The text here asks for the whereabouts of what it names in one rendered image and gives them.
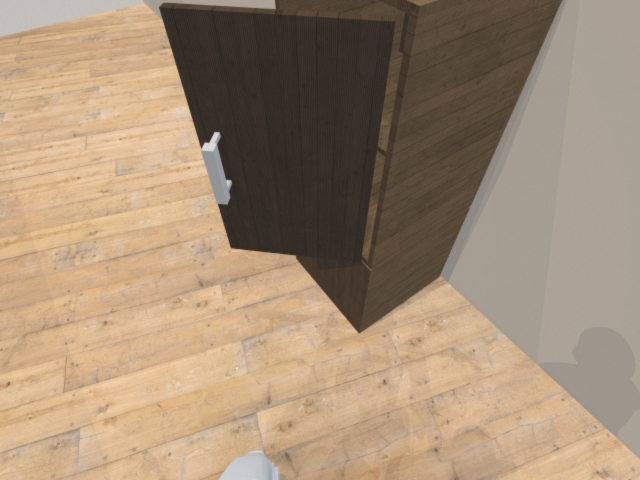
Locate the handle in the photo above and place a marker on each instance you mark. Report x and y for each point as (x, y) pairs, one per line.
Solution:
(215, 170)

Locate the left robot thigh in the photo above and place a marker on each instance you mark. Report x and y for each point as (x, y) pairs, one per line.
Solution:
(252, 467)

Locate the cupboard door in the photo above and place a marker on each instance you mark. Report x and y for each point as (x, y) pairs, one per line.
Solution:
(297, 97)

